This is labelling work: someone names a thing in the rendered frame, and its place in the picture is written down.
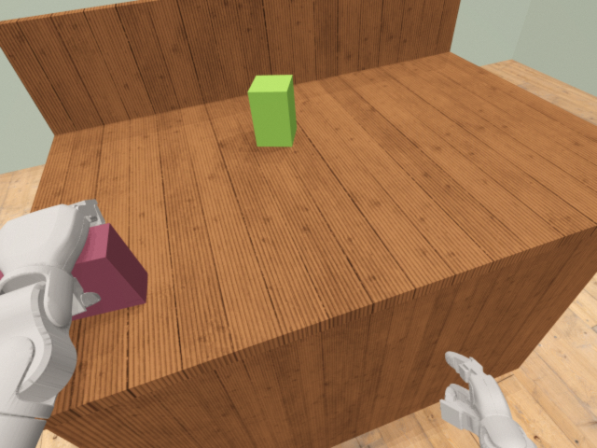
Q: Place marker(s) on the right robot hand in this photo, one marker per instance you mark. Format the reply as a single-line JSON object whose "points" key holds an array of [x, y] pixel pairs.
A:
{"points": [[464, 408]]}

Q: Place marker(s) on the robot right forearm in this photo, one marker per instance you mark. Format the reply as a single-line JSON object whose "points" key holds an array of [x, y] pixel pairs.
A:
{"points": [[498, 431]]}

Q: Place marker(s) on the table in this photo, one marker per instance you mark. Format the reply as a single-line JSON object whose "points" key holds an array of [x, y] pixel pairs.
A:
{"points": [[299, 297]]}

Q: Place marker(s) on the robot left forearm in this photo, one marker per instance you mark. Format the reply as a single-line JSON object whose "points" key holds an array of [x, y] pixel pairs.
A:
{"points": [[37, 357]]}

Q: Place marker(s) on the sponge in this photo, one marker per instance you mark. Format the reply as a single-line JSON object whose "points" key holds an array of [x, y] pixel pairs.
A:
{"points": [[106, 266]]}

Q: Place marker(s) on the left robot hand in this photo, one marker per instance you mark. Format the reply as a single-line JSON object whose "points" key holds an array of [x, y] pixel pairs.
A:
{"points": [[54, 237]]}

